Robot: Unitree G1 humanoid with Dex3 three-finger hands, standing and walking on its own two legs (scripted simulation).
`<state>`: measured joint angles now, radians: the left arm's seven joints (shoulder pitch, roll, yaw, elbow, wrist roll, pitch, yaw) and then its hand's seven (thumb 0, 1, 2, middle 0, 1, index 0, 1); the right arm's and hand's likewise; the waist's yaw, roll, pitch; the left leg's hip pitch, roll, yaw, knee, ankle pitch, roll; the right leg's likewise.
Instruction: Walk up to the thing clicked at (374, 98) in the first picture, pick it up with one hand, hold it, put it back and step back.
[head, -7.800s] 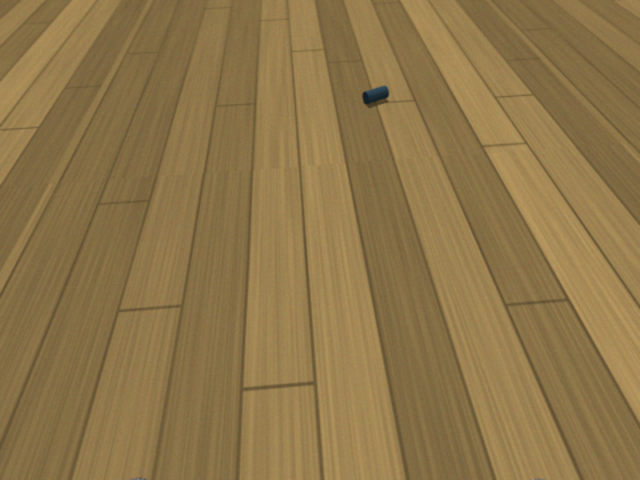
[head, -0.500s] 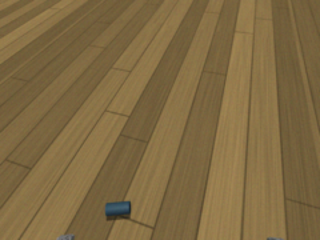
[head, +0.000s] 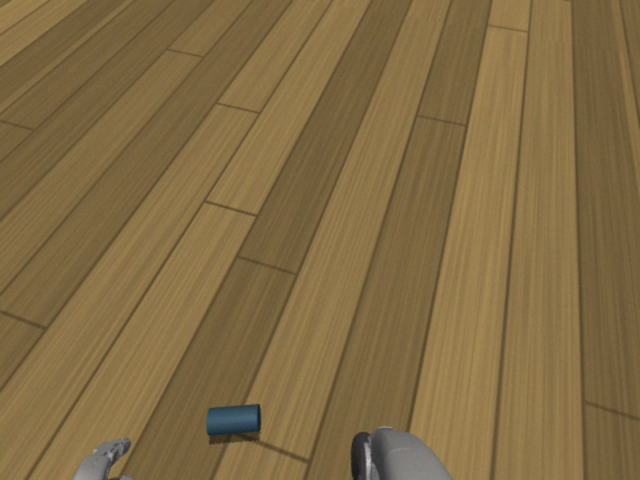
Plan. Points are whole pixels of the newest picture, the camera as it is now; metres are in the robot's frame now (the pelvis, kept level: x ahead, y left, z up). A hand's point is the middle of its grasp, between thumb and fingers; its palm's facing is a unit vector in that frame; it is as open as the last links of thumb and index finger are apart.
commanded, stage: walk up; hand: left
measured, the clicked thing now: (234, 419) +0.27 +0.26 -0.72
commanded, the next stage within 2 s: none
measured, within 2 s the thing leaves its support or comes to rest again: neither
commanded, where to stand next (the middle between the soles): -0.03 +0.01 m, yaw -1 degrees
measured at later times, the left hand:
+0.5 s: hand out of the picture +0.08 +0.30 -0.17, palm faces -0.06 -0.94 -0.34, open 7.4 cm
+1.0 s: hand out of the picture -0.03 +0.27 -0.15, palm faces -0.07 -0.93 -0.37, open 7.4 cm
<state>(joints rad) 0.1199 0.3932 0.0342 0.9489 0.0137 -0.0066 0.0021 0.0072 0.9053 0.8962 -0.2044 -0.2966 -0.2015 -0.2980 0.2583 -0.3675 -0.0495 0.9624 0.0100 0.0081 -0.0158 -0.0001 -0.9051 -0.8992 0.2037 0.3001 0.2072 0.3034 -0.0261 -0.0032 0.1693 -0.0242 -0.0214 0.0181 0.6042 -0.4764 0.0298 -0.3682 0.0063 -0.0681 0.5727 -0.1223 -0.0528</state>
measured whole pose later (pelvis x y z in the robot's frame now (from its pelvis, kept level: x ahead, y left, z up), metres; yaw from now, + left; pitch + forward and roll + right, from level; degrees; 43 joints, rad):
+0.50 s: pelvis -0.05 +0.03 +0.00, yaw -1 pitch -1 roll -2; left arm 0.09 0.45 0.08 0.81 0.02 0.12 0.00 0.00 0.91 0.90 -0.21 -0.30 -0.20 -0.30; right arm 0.20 -0.36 -0.05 0.83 -0.02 0.00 -0.06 0.00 -0.90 -0.90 0.21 0.30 0.21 0.30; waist -0.01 -0.08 0.20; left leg -0.38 0.04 0.01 0.73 -0.33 0.03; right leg -0.56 0.13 0.18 1.40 -0.51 0.00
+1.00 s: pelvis -0.09 +0.00 +0.00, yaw -3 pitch -3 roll +1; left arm 0.29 0.38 0.04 0.92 0.03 0.00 -0.03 0.01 0.90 0.90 -0.21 -0.30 -0.21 -0.30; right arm 0.29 -0.38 -0.05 0.93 -0.03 -0.01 0.03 0.00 -0.91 -0.90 0.20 0.30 0.21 0.30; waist 0.01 -0.02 0.05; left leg -0.29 -0.04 0.01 0.66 -0.32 0.02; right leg -0.23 -0.05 0.05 0.73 -0.46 0.00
